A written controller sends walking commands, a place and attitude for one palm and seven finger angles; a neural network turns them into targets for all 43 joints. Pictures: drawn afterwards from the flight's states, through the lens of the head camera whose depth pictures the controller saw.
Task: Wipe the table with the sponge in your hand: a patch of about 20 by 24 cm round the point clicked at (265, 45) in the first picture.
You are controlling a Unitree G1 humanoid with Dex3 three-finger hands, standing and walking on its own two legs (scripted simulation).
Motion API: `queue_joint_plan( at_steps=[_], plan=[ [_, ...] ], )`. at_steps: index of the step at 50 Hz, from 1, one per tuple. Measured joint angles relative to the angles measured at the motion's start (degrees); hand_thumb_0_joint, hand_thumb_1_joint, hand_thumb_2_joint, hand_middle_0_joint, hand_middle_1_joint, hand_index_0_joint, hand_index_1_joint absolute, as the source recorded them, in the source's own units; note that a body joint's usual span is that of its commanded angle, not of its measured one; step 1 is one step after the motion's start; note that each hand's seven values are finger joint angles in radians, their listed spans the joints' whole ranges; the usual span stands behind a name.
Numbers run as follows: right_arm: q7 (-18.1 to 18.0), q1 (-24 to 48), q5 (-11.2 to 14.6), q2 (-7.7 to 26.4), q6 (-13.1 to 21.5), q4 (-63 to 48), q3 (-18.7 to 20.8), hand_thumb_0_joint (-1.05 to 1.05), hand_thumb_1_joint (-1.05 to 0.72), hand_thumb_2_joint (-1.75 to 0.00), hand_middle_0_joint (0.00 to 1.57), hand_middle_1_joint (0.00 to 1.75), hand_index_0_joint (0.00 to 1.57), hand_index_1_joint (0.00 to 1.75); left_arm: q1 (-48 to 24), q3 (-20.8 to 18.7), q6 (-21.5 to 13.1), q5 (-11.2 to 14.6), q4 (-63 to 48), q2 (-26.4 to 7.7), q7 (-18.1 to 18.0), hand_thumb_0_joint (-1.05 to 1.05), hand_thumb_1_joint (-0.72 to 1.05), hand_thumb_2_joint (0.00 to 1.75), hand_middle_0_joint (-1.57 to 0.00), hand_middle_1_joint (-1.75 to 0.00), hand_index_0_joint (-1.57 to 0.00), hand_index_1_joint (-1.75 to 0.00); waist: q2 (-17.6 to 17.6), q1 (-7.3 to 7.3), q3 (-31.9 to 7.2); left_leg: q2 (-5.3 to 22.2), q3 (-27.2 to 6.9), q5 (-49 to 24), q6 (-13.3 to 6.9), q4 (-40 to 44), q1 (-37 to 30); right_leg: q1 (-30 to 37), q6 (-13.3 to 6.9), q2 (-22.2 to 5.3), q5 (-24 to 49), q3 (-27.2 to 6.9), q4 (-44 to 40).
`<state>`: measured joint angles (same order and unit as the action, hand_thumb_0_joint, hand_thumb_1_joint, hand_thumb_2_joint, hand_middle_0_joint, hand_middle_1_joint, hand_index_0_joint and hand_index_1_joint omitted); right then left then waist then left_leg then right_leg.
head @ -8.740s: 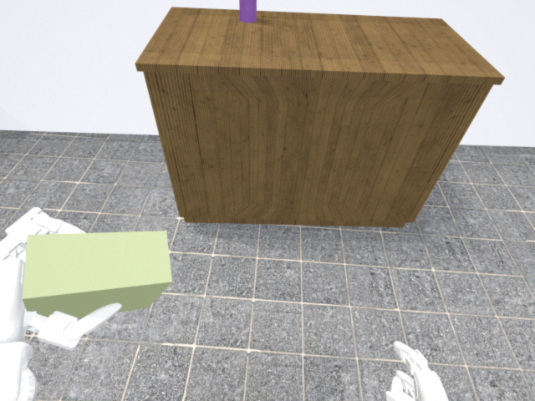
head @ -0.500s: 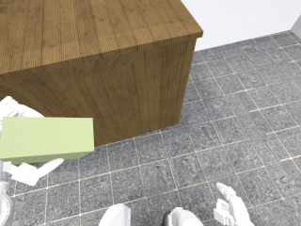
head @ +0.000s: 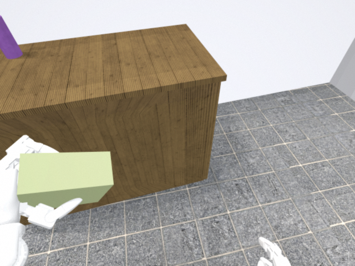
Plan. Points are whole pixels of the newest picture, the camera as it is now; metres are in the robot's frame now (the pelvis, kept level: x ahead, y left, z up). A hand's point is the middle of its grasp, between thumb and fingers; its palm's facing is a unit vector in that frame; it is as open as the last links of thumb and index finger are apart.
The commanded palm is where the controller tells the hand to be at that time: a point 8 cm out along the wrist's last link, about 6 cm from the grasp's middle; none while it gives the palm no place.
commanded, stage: take the last steps up to it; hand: left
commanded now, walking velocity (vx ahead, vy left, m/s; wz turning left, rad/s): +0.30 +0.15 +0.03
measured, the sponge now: (79, 180) +0.23 +0.20 +0.14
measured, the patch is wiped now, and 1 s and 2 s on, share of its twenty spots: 0.00 0.00 0.00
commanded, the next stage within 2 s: come to a stop and stand still in 0.98 s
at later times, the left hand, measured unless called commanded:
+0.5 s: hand (54, 139) +0.30 +0.27 +0.17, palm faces +0.38 -0.81 -0.45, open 10.6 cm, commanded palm +0.23 +0.31 +0.19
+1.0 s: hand (67, 116) +0.37 +0.28 +0.17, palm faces +0.32 -0.80 -0.50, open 10.6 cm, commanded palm +0.30 +0.33 +0.19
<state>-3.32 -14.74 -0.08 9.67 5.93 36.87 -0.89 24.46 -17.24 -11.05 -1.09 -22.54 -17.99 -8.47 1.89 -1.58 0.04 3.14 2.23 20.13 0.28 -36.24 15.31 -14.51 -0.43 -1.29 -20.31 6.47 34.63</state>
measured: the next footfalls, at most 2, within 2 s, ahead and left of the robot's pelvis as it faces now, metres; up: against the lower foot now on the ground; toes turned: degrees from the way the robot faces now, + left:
left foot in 0.42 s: +0.14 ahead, +0.15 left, +0.00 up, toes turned +10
right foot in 0.70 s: +0.18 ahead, -0.06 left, +0.00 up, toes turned -9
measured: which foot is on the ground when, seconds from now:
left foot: down 0.00-0.00, up 0.02-0.40, down 0.42-0.72, up 0.74-1.00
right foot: down 0.00-0.42, up 0.44-0.68, down 0.70-1.00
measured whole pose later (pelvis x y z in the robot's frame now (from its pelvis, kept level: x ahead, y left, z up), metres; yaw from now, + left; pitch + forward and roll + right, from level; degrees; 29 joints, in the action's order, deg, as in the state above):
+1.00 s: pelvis +0.15 +0.05 +0.02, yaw +2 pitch +0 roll +3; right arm -2.3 -9.7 -0.2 14.2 2.5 35.1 2.3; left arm 29.7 -19.7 -14.1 0.1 -29.4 -20.9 -8.1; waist -2.3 1.3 7.7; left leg 3.7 6.0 18.1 1.4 -43.6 26.0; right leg -12.4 -0.7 -6.9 -16.8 9.0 29.1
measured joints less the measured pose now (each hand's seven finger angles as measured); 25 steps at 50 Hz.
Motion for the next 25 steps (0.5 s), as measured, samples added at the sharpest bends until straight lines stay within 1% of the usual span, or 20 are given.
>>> queue_joint_plan(
  at_steps=[1, 2, 4, 5, 7, 9, 11, 13, 15, 17, 19, 20, 21, 22, 24, 25],
  plan=[
    [0.1, 1.1, 0.0, 0.0, -0.2, 0.6, -0.1, 0.01, -0.91, -0.90, 0.20, 0.30, 0.20, 0.30, -1.4, 0.8, -0.2, -0.1, 0.0, 0.1, 0.3, -0.01, -0.53, 1.03, -0.67, -1.39, -0.67, -1.38, 0.7, 0.29, 0.9, 0.1, -0.8, 2.8, -0.4, -4.9, 2.0, -0.3, -1.2, 0.3, 0.8, 0.8, 1.1],
    [0.3, 2.1, -0.1, 0.0, -0.5, 1.3, -0.1, 0.01, -0.91, -0.90, 0.21, 0.30, 0.20, 0.30, -2.7, 1.5, -0.4, 0.1, 0.0, 0.0, 0.6, -0.01, -0.53, 1.03, -0.67, -1.39, -0.67, -1.38, 0.9, 0.73, 1.7, -0.5, -1.6, 4.0, -0.4, -11.3, 4.5, -0.3, -2.1, 0.2, 0.6, 1.5, 1.6],
    [0.8, 3.5, -0.2, 0.2, -1.3, 2.1, 0.1, 0.01, -0.91, -0.90, 0.21, 0.30, 0.21, 0.30, -3.4, 1.8, -1.3, 0.6, -0.5, -0.4, 1.4, -0.01, -0.53, 1.03, -0.67, -1.39, -0.67, -1.38, 0.4, 1.02, 2.7, -1.6, -1.7, 2.1, 0.2, -21.8, 9.0, 0.4, -2.9, -0.3, 0.6, 1.7, 0.3],
    [1.0, 4.1, -0.2, 0.3, -1.8, 2.0, 0.2, 0.01, -0.91, -0.90, 0.21, 0.30, 0.21, 0.30, -2.5, 1.2, -2.0, 0.9, -1.1, -0.7, 1.7, -0.01, -0.53, 1.03, -0.67, -1.39, -0.67, -1.38, 0.1, 1.22, 3.0, -1.6, -1.4, 0.8, 0.5, -24.9, 10.6, 0.7, -2.9, -0.4, 1.1, 1.3, -1.1],
    [1.2, 4.9, -0.1, 0.7, -2.6, 1.0, 0.6, 0.01, -0.91, -0.90, 0.21, 0.30, 0.21, 0.30, 0.5, -0.7, -3.4, 1.5, -2.5, -1.7, 2.0, -0.01, -0.53, 1.03, -0.67, -1.39, -0.67, -1.38, -0.3, 2.16, 3.4, -1.2, -0.7, -1.4, 1.0, -26.8, 13.2, 1.4, -2.7, -0.6, 2.9, 0.5, -4.5],
    [1.3, 4.9, 0.0, 1.3, -3.1, -0.2, 1.2, 0.01, -0.91, -0.90, 0.21, 0.30, 0.21, 0.30, 3.6, -2.6, -4.5, 1.7, -3.2, -3.1, 2.0, -0.01, -0.53, 1.03, -0.67, -1.39, -0.67, -1.38, -0.9, 3.11, 3.9, -0.5, 0.2, -2.7, 1.3, -23.8, 14.3, 2.3, -2.6, -1.0, 4.2, 0.2, -7.4],
    [1.3, 4.5, 0.0, 2.2, -3.4, -1.1, 1.9, 0.01, -0.91, -0.90, 0.21, 0.30, 0.21, 0.30, 5.8, -4.0, -4.9, 1.8, -3.7, -4.3, 1.7, -0.01, -0.53, 1.03, -0.67, -1.39, -0.67, -1.38, -1.6, 3.40, 4.5, 0.2, 1.5, -3.3, 1.3, -17.2, 13.8, 3.0, -2.4, -1.7, 4.7, 0.0, -9.0],
    [1.2, 3.8, 0.1, 3.3, -3.5, -1.7, 2.7, 0.01, -0.91, -0.90, 0.21, 0.30, 0.20, 0.30, 7.1, -4.6, -4.6, 1.8, -4.2, -4.9, 1.3, -0.01, -0.53, 1.03, -0.67, -1.39, -0.67, -1.38, -2.1, 3.04, 5.3, 0.5, 2.8, -3.5, 1.0, -10.4, 12.5, 3.7, -1.9, -2.4, 4.4, -0.2, -9.5],
    [1.0, 3.2, 0.1, 4.3, -3.4, -1.8, 3.4, 0.01, -0.91, -0.90, 0.20, 0.30, 0.20, 0.30, 7.5, -4.6, -4.0, 1.8, -5.1, -4.6, 0.8, -0.01, -0.53, 1.03, -0.67, -1.39, -0.67, -1.38, -2.6, 2.34, 5.9, 0.4, 4.1, -3.2, 0.5, -4.7, 10.6, 4.4, -1.3, -3.0, 3.5, -0.4, -9.2],
    [0.8, 2.5, 0.1, 5.0, -3.2, -1.7, 4.0, 0.01, -0.91, -0.90, 0.20, 0.30, 0.20, 0.30, 7.5, -4.1, -3.4, 1.8, -6.1, -3.9, 0.3, -0.01, -0.53, 1.03, -0.67, -1.39, -0.67, -1.38, -3.1, 1.66, 6.0, -0.1, 5.5, -4.0, 0.1, 0.1, 8.2, 5.0, -0.6, -3.6, 2.1, -0.6, -8.1],
    [0.5, 2.0, 0.1, 5.4, -3.1, -1.8, 4.4, 0.01, -0.91, -0.90, 0.20, 0.30, 0.20, 0.30, 7.0, -3.5, -2.9, 1.7, -7.2, -3.2, -0.2, -0.01, -0.53, 1.03, -0.67, -1.39, -0.67, -1.38, -3.4, 1.22, 5.7, -0.9, 7.0, -6.5, -0.3, 5.2, 4.9, 5.3, 0.2, -4.0, 0.0, -0.7, -5.8],
    [0.3, 1.8, 0.1, 5.6, -2.9, -2.2, 4.5, 0.01, -0.91, -0.90, 0.20, 0.30, 0.20, 0.30, 6.7, -3.3, -2.7, 1.7, -7.9, -3.0, -0.4, -0.01, -0.53, 1.03, -0.67, -1.39, -0.67, -1.38, -3.4, 1.01, 5.4, -1.2, 7.6, -8.2, -0.8, 8.0, 2.8, 4.9, 0.7, -4.1, -1.6, -1.0, -3.5],
    [0.2, 2.0, 0.2, 5.7, -2.7, -2.5, 4.6, 0.01, -0.91, -0.90, 0.20, 0.30, 0.20, 0.30, 6.3, -3.3, -2.7, 1.8, -8.5, -3.0, -0.6, -0.01, -0.53, 1.03, -0.67, -1.39, -0.67, -1.38, -3.2, 0.92, 5.0, -1.2, 7.5, -10.4, -1.8, 9.2, 1.5, 3.6, 1.0, -4.1, -3.4, -1.3, 0.6],
    [0.0, 2.8, 0.3, 4.8, -2.6, -2.3, 4.9, 0.01, -0.91, -0.90, 0.20, 0.29, 0.20, 0.30, 4.8, -3.5, -2.7, 1.7, -8.3, -3.5, -0.7, -0.01, -0.53, 1.03, -0.67, -1.39, -0.67, -1.38, -4.3, 0.99, 5.4, -1.8, 7.9, -9.7, -2.2, 7.2, 1.6, 1.7, 1.1, -4.7, -5.6, -2.4, 6.6],
    [0.0, 4.1, 0.5, 2.7, -2.2, -2.3, 4.6, 0.01, -0.91, -0.90, 0.20, 0.29, 0.20, 0.30, 2.0, -3.6, -2.7, 1.5, -6.6, -4.4, -0.9, -0.01, -0.53, 1.03, -0.67, -1.39, -0.67, -1.38, -5.6, 1.29, 5.6, -2.1, 8.3, -6.6, -2.0, 4.4, 1.4, -3.0, 0.7, -3.9, -10.3, -4.3, 19.4],
    [0.0, 4.5, 0.5, 1.8, -1.9, -2.3, 4.0, 0.01, -0.91, -0.90, 0.20, 0.29, 0.20, 0.30, 1.0, -3.6, -2.5, 1.6, -5.7, -4.8, -0.8, -0.01, -0.53, 1.03, -0.67, -1.39, -0.67, -1.38, -5.7, 1.72, 5.3, -2.1, 8.1, -5.7, -2.0, 4.1, 1.2, -5.2, 0.9, -3.4, -11.1, -4.2, 23.8]
  ],
)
